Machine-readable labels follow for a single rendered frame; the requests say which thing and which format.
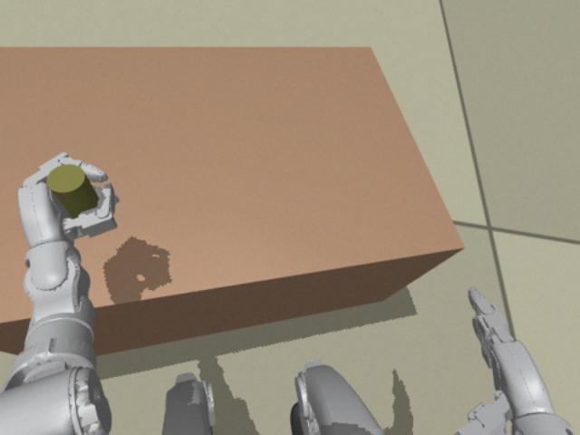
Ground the left robot arm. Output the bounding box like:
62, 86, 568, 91
0, 241, 111, 435

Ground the right robot hand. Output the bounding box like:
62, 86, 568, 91
454, 287, 556, 435

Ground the can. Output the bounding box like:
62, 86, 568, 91
46, 164, 99, 236

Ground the right robot arm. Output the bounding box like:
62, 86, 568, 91
511, 412, 575, 435

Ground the left robot hand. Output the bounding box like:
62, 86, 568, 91
17, 152, 119, 249

